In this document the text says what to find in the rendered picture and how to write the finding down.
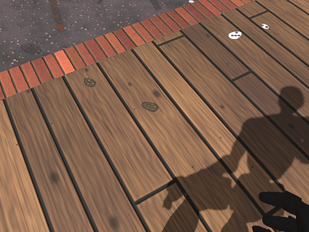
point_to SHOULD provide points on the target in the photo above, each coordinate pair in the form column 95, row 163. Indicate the robot right hand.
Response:
column 292, row 204

